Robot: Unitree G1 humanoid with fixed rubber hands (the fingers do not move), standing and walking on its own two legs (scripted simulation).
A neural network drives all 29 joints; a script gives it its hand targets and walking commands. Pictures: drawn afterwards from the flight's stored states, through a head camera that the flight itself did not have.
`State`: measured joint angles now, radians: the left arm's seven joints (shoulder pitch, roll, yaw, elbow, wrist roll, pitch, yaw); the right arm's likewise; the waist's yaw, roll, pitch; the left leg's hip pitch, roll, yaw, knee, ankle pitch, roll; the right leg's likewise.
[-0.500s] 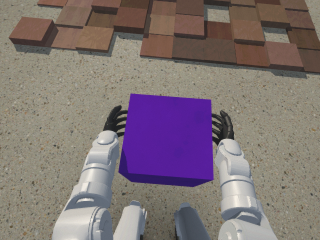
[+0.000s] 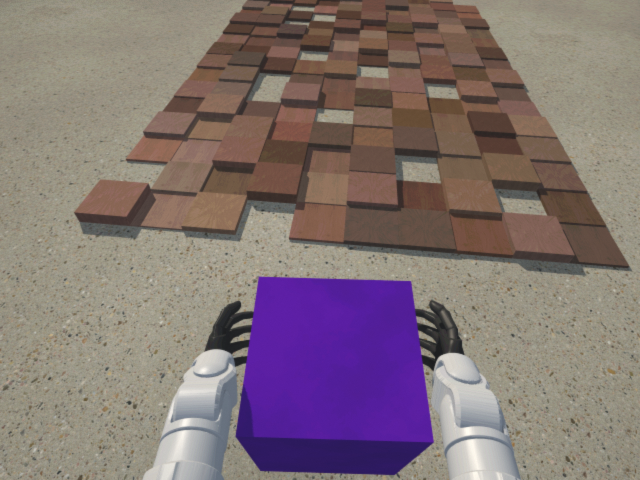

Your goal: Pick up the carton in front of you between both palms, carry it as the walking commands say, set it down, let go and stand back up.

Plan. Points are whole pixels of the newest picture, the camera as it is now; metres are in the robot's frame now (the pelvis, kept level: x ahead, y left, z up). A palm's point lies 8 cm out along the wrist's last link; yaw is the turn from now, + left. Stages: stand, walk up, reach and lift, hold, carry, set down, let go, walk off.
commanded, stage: reach and lift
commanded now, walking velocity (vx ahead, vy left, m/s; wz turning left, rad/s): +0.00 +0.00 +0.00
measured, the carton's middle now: (331, 382) +0.30 +0.00 -0.08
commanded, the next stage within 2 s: hold in 1.16 s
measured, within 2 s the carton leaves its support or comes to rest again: neither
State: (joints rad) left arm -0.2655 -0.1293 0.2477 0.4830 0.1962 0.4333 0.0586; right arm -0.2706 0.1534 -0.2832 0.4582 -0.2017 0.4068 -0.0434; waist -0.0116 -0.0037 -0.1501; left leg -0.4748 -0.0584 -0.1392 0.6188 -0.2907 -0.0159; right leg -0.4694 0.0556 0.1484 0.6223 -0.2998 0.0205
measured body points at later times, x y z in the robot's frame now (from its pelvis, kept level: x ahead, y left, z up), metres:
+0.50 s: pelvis -0.02 +0.00 +0.01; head -0.05 +0.00 +0.46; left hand +0.29 +0.15 +0.03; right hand +0.30 -0.15 +0.04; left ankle +0.01 +0.13 -0.73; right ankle +0.01 -0.13 -0.73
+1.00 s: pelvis +0.00 +0.00 +0.02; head -0.03 +0.00 +0.47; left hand +0.30 +0.15 +0.04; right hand +0.31 -0.15 +0.05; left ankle +0.01 +0.13 -0.73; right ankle +0.01 -0.13 -0.73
